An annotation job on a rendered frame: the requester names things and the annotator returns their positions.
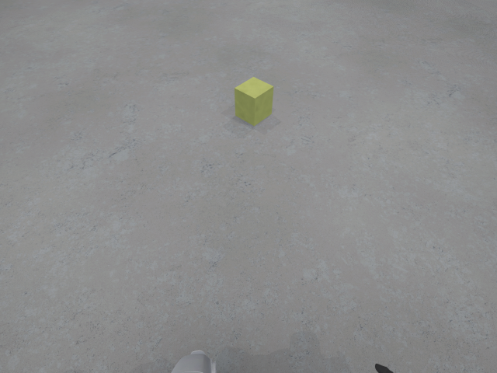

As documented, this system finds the carton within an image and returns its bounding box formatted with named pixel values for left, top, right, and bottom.
left=235, top=77, right=273, bottom=126

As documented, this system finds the left robot thigh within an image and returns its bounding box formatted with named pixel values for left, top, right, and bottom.
left=171, top=354, right=217, bottom=373

